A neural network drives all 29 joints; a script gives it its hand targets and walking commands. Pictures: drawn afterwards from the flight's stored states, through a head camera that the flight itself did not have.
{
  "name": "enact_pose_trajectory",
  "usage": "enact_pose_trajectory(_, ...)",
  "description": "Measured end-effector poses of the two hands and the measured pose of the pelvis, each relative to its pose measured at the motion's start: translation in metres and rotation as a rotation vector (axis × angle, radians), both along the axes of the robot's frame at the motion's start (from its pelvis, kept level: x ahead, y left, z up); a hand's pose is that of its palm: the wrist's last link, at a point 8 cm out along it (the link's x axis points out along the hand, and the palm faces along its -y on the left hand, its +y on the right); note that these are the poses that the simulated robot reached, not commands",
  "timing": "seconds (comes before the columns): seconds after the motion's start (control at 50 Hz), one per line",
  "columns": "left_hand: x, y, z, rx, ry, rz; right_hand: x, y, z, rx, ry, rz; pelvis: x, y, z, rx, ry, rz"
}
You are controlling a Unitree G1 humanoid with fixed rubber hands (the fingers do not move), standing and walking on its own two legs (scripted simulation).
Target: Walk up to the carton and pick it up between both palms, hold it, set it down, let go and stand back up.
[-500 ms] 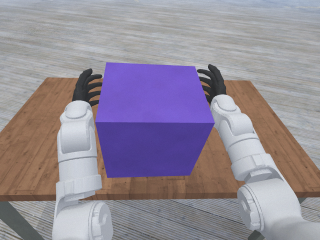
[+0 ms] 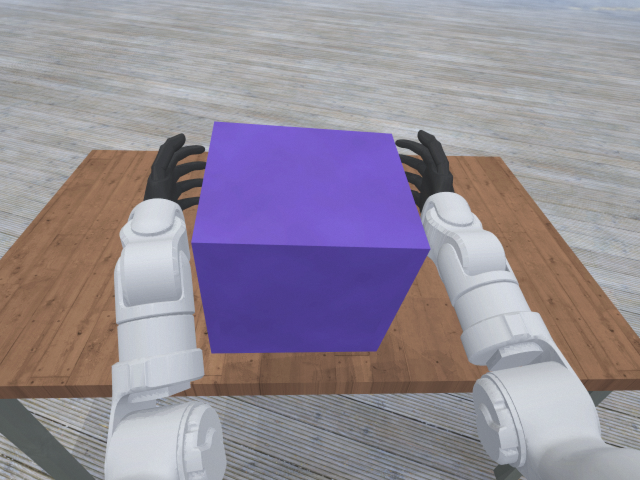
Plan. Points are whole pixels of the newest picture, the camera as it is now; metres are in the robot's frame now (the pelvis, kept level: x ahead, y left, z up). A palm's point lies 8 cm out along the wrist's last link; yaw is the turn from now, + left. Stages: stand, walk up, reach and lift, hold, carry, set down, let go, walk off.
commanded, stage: hold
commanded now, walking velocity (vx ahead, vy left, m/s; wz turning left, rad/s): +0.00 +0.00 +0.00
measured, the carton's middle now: (300, 244) +0.37 +0.01 +0.13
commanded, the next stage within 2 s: set down in 0.44 s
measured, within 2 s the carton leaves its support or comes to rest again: neither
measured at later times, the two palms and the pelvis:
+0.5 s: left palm (164, 205) +0.37 +0.17 +0.20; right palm (428, 190) +0.38 -0.15 +0.21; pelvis +0.00 +0.00 +0.00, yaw +1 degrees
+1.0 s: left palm (170, 219) +0.38 +0.17 +0.18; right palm (416, 211) +0.39 -0.15 +0.16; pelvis +0.01 -0.01 +0.00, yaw +1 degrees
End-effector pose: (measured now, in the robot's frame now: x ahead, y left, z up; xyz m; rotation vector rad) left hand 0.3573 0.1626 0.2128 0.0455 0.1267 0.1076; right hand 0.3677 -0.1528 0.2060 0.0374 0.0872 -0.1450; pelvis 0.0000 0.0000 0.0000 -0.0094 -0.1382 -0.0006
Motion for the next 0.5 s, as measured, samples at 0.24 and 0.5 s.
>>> enact_pose_trajectory(0.24,0.009,0.001,-0.005,-0.022,0.007,-0.004,0.007,0.001,0.001,-0.016,0.005,-0.001,0.001,0.000,0.000,-0.002,0.011,0.001)
enact_pose_trajectory(0.5,0.010,0.005,-0.009,-0.021,0.001,-0.004,0.010,0.005,0.002,-0.013,-0.001,0.001,0.004,0.002,0.000,-0.006,0.011,0.010)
